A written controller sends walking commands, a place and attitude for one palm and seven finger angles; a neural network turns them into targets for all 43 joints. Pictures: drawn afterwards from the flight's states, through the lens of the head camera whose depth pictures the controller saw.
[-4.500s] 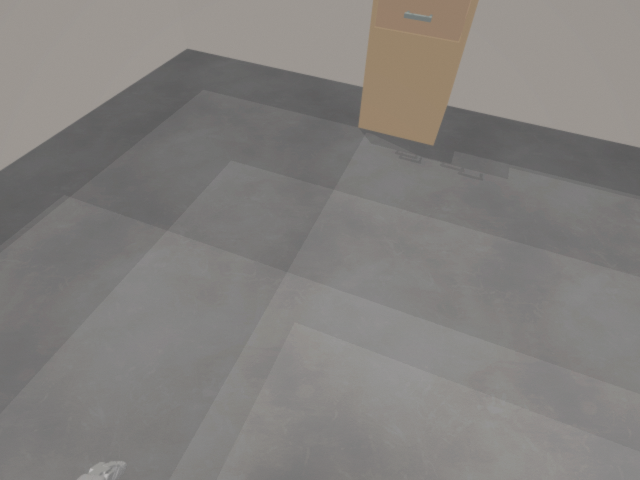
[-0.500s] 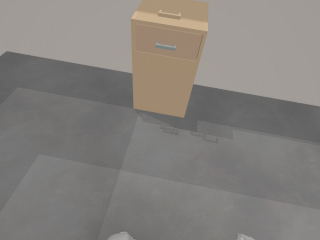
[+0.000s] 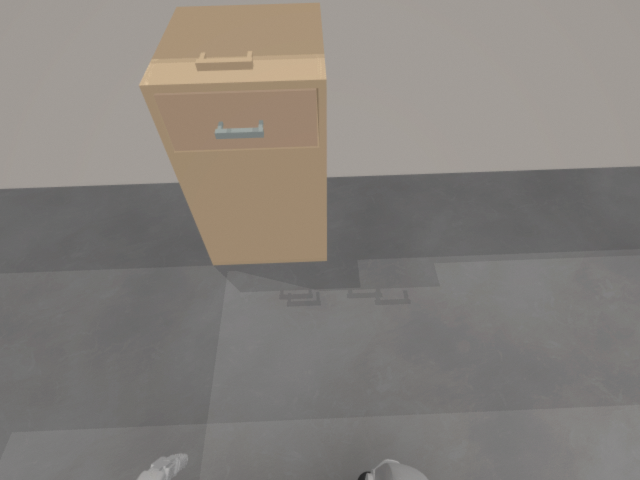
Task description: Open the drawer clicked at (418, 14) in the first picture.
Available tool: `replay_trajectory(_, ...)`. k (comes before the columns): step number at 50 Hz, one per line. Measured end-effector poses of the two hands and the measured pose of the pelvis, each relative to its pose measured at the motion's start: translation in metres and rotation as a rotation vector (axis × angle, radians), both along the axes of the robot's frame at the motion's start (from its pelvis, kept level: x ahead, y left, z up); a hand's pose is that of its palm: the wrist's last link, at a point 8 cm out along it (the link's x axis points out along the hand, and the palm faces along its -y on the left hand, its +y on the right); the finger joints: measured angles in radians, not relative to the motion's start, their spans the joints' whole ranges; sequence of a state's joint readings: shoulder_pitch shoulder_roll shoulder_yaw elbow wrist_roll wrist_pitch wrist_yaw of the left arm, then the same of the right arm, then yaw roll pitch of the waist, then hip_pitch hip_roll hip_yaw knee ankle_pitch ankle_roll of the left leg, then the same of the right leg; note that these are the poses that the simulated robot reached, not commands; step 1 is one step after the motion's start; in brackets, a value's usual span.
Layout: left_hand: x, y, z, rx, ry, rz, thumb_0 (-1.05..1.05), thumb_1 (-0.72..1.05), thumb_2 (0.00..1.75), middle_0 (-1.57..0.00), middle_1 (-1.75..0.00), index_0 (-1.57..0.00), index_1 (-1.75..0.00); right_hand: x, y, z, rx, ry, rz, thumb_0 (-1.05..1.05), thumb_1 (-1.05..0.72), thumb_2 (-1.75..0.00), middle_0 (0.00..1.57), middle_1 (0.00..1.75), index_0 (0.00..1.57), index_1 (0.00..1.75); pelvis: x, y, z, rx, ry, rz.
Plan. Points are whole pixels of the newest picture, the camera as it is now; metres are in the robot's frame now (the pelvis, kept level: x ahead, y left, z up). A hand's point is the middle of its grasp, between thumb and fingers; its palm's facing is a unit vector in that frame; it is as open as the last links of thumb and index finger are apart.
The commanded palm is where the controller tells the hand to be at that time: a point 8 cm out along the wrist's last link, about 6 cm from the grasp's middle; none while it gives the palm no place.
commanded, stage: take the last steps up to it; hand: left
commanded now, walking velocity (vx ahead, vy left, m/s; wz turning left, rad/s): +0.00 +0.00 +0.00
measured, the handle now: (240, 128) +0.90 +0.21 -0.12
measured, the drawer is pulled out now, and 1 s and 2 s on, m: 0.00 0.00 0.00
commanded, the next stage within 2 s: come to a stop and stand still in 0.90 s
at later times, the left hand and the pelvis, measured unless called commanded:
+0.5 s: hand out of the picture +0.14 +0.21 -0.17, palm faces +0.07 -0.99 -0.13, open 7.3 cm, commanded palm none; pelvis +0.17 +0.04 +0.01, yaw +0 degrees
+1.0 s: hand (237, 289) +0.45 +0.16 -0.14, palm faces +0.02 -0.98 -0.20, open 7.3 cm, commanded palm none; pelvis +0.35 -0.01 +0.01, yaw +0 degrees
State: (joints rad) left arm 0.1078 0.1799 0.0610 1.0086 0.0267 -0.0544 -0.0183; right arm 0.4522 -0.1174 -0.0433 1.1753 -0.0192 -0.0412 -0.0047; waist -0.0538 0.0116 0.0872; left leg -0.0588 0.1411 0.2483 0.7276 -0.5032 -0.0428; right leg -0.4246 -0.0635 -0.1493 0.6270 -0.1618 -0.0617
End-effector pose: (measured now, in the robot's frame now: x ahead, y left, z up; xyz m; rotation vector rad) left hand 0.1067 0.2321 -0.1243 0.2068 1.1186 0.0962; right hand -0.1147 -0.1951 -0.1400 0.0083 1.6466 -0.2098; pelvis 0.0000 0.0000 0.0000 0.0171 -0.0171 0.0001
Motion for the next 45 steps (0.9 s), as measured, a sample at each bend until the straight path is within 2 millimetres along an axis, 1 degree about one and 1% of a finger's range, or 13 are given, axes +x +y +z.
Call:
replay_trajectory(2, 0.015, -0.009, 0.002, -0.006, -0.017, 0.01, 0.0, 0.91, 0.9, -0.2, -0.3, -0.19, -0.3, 0.026, -0.009, -0.002, -0.004, -0.013, 0.005, 0.01, -0.91, -0.9, 0.21, 0.3, 0.2, 0.3, 0.014, -0.005, 0.002, -0.004, -0.009, 0.002)
replay_trajectory(5, 0.021, -0.018, 0.008, -0.015, 0.008, 0.029, 0.0, 0.91, 0.9, -0.2, -0.3, -0.2, -0.3, 0.081, -0.023, 0.001, -0.03, -0.099, 0.032, 0.01, -0.91, -0.9, 0.2, 0.3, 0.2, 0.3, 0.034, -0.008, 0.011, -0.013, -0.008, 0.001)
replay_trajectory(10, 0.031, -0.006, 0.016, 0.013, 0.035, 0.072, -0.03, 0.96, 0.9, -0.2, -0.3, -0.2, -0.3, 0.179, -0.036, 0.012, -0.064, -0.283, 0.082, 0.01, -0.91, -0.9, 0.2, 0.3, 0.2, 0.3, 0.065, -0.008, 0.021, -0.023, 0.008, 0.005)
replay_trajectory(13, 0.029, -0.001, 0.014, -0.003, 0.076, 0.089, -0.02, 0.95, 0.9, -0.2, -0.3, -0.2, -0.3, 0.228, -0.039, 0.02, -0.088, -0.356, 0.115, 0.01, -0.93, -0.9, 0.2, 0.3, 0.2, 0.3, 0.085, -0.003, 0.023, -0.032, 0.009, 0.007)
replay_trajectory(18, 0.021, 0.009, -0.002, -0.052, 0.17, 0.139, -0.01, 0.93, 0.9, -0.2, -0.3, -0.2, -0.3, 0.3, -0.03, 0.032, -0.119, -0.436, 0.18, 0.01, -0.93, -0.9, 0.2, 0.3, 0.2, 0.3, 0.122, 0.014, 0.021, -0.047, 0.003, 0.011)
replay_trajectory(22, 0.017, 0.023, -0.02, -0.087, 0.273, 0.172, 0.0, 0.92, 0.9, -0.2, -0.3, -0.2, -0.3, 0.343, -0.014, 0.033, -0.151, -0.479, 0.214, 0.01, -0.92, -0.9, 0.2, 0.3, 0.2, 0.3, 0.154, 0.033, 0.011, -0.047, -0.001, 0.01)
replay_trajectory(25, 0.03, 0.032, -0.019, -0.087, 0.33, 0.156, 0.0, 0.92, 0.9, -0.2, -0.3, -0.2, -0.3, 0.351, 0.0, 0.034, -0.154, -0.467, 0.2, 0.0, -0.92, -0.9, 0.2, 0.3, 0.2, 0.3, 0.173, 0.042, 0.014, -0.038, 0.003, 0.0)
replay_trajectory(27, 0.048, 0.037, -0.013, -0.085, 0.328, 0.145, 0.0, 0.91, 0.9, -0.2, -0.3, -0.2, -0.3, 0.347, 0.009, 0.034, -0.143, -0.424, 0.181, 0.0, -0.92, -0.9, 0.2, 0.3, 0.2, 0.3, 0.186, 0.045, 0.018, -0.032, 0.009, -0.001)
replay_trajectory(30, 0.083, 0.043, -0.004, -0.075, 0.296, 0.133, 0.0, 0.91, 0.9, -0.2, -0.3, -0.19, -0.3, 0.336, 0.016, 0.034, -0.131, -0.338, 0.148, 0.0, -0.93, -0.9, 0.2, 0.3, 0.2, 0.3, 0.207, 0.049, 0.025, -0.024, 0.018, -0.003)
replay_trajectory(34, 0.137, 0.043, 0.002, -0.056, 0.245, 0.113, 0.0, 0.91, 0.9, -0.2, -0.3, -0.19, -0.3, 0.321, 0.026, 0.031, -0.092, -0.226, 0.104, 0.0, -0.93, -0.9, 0.2, 0.3, 0.2, 0.3, 0.235, 0.047, 0.028, -0.015, 0.022, -0.005)
replay_trajectory(39, 0.214, 0.034, 0.005, -0.025, 0.183, 0.064, 0.0, 0.92, 0.9, -0.2, -0.3, -0.19, -0.3, 0.311, 0.031, 0.024, -0.038, -0.107, 0.036, 0.0, -0.92, -0.9, 0.21, 0.3, 0.21, 0.3, 0.273, 0.034, 0.024, 0.0, 0.021, -0.014)
replay_trajectory(42, 0.263, 0.019, 0.005, -0.008, 0.14, 0.021, 0.0, 0.92, 0.9, -0.2, -0.3, -0.19, -0.3, 0.314, 0.027, 0.016, -0.009, -0.053, -0.003, 0.0, -0.91, -0.9, 0.21, 0.3, 0.21, 0.3, 0.298, 0.021, 0.017, 0.008, 0.019, -0.021)
replay_trajectory(45, 0.307, 0.001, 0.0, 0.004, 0.071, -0.001, 0.0, 0.92, 0.9, -0.2, -0.3, -0.19, -0.3, 0.327, 0.015, 0.001, 0.017, -0.012, -0.02, 0.0, -0.91, -0.9, 0.21, 0.3, 0.21, 0.3, 0.324, 0.005, 0.005, 0.004, 0.011, -0.02)
